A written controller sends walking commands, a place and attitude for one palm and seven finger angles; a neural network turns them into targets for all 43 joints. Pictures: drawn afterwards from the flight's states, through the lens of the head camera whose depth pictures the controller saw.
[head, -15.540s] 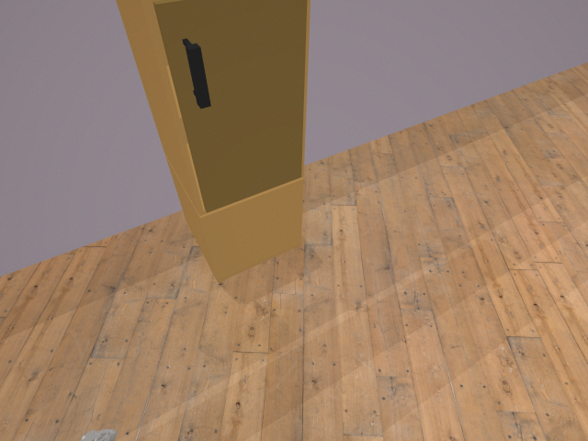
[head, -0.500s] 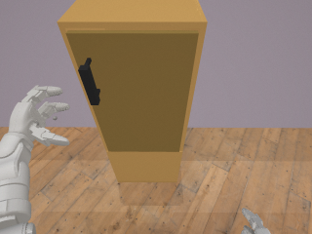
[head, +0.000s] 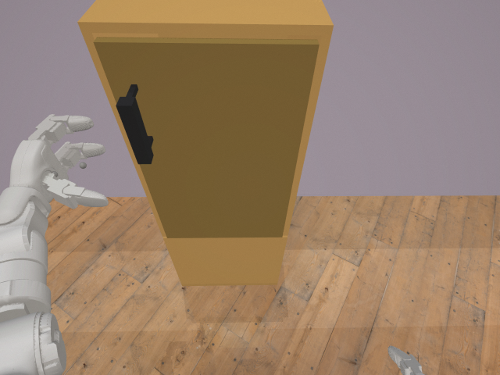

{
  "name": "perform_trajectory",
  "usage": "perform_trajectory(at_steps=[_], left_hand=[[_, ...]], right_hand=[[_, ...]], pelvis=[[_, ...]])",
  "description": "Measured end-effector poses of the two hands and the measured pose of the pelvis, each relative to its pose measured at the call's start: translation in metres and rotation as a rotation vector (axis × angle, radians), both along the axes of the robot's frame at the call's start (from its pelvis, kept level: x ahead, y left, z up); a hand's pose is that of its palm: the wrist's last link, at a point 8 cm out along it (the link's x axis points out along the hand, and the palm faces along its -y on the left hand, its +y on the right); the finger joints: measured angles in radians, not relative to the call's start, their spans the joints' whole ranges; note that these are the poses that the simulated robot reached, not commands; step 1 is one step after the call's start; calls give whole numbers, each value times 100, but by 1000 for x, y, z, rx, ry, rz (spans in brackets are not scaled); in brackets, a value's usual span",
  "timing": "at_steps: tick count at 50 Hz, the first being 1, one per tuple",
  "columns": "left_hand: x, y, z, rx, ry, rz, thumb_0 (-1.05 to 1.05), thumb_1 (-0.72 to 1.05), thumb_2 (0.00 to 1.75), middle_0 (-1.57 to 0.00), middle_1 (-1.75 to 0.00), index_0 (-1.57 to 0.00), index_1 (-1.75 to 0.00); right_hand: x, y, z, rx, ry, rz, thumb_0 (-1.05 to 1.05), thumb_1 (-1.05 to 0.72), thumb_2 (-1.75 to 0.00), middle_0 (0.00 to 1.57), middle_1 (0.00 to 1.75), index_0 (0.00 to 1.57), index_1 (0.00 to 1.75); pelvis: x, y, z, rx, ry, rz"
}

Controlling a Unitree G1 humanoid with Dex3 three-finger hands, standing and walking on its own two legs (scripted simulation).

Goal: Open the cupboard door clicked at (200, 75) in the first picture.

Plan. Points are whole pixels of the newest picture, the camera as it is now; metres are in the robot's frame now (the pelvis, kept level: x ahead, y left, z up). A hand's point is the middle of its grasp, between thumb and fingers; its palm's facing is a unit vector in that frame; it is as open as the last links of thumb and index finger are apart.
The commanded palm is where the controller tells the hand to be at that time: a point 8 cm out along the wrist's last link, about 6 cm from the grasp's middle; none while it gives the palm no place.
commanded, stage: move the hooked fingers beside the handle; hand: left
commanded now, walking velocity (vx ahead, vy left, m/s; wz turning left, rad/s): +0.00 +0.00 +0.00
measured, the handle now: (139, 125) +0.51 +0.22 +0.12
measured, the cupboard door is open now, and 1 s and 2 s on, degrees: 0 0 0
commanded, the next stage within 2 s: slide the fingers in behind the handle in 1.42 s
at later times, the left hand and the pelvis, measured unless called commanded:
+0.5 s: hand (93, 140) +0.45 +0.28 +0.13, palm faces +0.05 -1.00 +0.00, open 14.0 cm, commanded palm +0.43 +0.33 +0.13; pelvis +0.00 +0.00 -0.01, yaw -1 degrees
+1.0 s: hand (98, 142) +0.45 +0.27 +0.13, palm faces +0.05 -1.00 -0.01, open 13.9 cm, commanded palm +0.43 +0.32 +0.12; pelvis +0.01 +0.01 -0.01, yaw -1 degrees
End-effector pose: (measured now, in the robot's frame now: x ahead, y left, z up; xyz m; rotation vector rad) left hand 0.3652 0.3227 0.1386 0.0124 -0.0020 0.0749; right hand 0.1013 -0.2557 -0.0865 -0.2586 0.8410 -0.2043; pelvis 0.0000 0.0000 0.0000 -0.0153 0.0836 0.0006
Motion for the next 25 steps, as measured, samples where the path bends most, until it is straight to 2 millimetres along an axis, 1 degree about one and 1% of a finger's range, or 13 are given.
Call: perform_trajectory(at_steps=[8,14,19,25], left_hand=[[17,6,-3,-2,16,-4,-1,-50,30,-30,-120,-30,-120],[32,5,-1,-6,1,-19,-1,-50,30,-30,-120,-30,-120],[46,7,-6,-2,26,-17,-1,-50,30,-30,-120,-30,-120],[63,7,-4,-12,5,-24,-1,-50,30,-30,-120,-30,-120]], right_hand=[[-24,-7,-7,-19,89,-30,1,-90,-89,21,30,21,30],[-45,-12,-12,-30,164,-59,1,-90,-89,21,30,21,30],[-61,-14,-13,-37,212,-88,1,-90,-89,21,30,21,30],[-77,-15,-15,-45,277,-115,1,-90,-89,21,30,21,30]], pelvis=[[-1,0,-3,-4,28,2],[-1,1,-5,-7,50,-1],[-1,2,-7,-9,73,-6],[0,3,-9,-12,99,-12]])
